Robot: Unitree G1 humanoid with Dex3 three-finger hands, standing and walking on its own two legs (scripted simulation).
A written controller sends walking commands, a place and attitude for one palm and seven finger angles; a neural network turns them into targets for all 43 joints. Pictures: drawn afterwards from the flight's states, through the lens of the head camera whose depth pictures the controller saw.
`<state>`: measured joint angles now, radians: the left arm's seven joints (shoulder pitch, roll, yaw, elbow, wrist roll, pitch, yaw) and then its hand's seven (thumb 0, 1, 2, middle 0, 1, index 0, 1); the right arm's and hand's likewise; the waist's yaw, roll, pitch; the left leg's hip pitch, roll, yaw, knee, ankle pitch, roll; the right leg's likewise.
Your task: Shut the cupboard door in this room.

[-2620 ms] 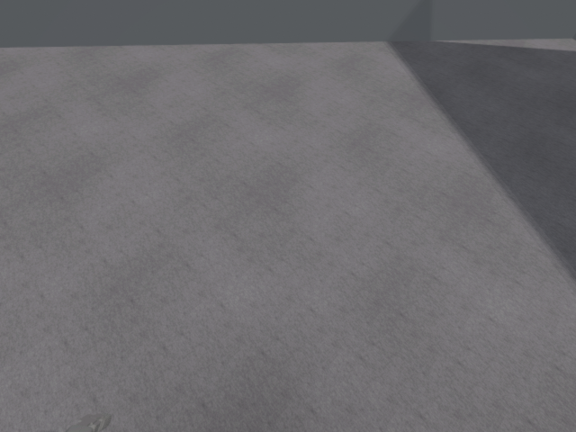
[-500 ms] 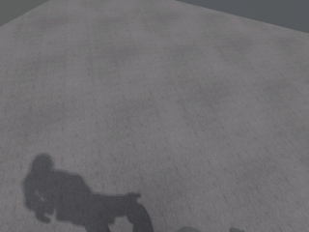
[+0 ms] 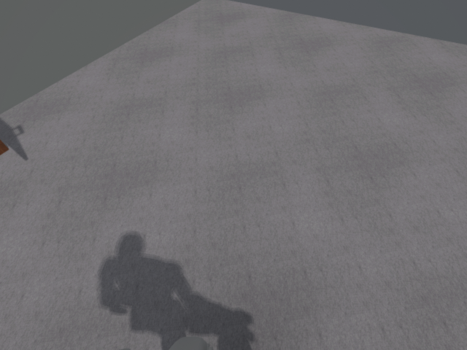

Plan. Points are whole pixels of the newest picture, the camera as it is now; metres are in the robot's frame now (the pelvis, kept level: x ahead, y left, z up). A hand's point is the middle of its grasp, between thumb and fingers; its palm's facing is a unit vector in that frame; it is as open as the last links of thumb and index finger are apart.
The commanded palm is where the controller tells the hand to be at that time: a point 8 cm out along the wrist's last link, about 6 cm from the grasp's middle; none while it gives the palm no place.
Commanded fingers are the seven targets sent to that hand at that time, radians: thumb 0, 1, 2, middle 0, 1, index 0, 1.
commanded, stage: turn or walk to find it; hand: left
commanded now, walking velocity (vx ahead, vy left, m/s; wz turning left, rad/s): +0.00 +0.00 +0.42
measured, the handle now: out of the picture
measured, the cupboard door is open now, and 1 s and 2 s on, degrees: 83 83 83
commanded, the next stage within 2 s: stand and wait in 1.00 s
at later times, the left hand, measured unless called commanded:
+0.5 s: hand out of the picture +0.00 +0.28 -0.17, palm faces +0.25 -0.94 -0.24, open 7.4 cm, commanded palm none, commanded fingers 0.00 0.90 0.90 -0.20 -0.30 -0.20 -0.30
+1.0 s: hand out of the picture -0.07 +0.21 -0.16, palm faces +0.43 -0.87 -0.25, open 7.4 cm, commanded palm none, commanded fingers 0.00 0.90 0.90 -0.20 -0.30 -0.20 -0.30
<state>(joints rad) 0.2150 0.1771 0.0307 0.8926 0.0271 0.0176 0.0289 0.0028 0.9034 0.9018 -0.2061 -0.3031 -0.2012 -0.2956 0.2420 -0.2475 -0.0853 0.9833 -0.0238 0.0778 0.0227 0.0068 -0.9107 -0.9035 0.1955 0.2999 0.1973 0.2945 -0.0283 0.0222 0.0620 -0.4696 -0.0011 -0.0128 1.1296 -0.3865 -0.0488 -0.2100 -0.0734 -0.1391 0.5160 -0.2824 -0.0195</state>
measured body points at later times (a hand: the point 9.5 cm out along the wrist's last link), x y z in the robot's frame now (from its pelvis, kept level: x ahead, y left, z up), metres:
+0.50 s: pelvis -0.02 +0.05 +0.00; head +0.00 +0.08 +0.45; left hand -0.01 +0.32 -0.15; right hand +0.10 -0.17 -0.13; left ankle -0.03 +0.14 -0.74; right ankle +0.00 -0.10 -0.67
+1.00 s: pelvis -0.05 +0.01 +0.00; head -0.02 +0.01 +0.45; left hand -0.09 +0.26 -0.14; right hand +0.09 -0.22 -0.15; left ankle -0.13 +0.14 -0.68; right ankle +0.01 -0.09 -0.74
